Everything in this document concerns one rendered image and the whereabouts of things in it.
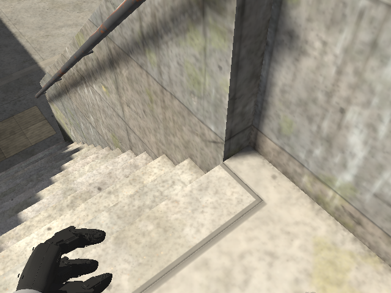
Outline stairs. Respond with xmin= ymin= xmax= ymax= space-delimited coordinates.
xmin=0 ymin=140 xmax=205 ymax=293

